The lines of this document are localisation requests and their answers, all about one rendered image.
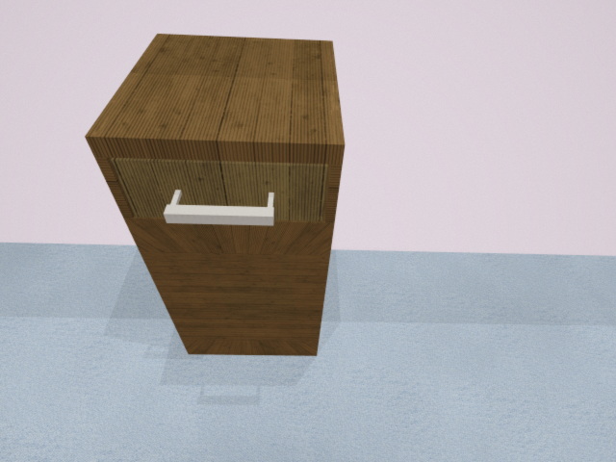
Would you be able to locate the drawer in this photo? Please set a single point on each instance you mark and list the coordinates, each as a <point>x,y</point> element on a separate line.
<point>150,184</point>

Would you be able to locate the cabinet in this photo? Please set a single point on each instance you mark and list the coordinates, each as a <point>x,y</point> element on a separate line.
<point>232,289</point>

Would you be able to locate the handle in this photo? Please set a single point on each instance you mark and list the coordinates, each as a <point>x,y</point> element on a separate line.
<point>233,215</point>

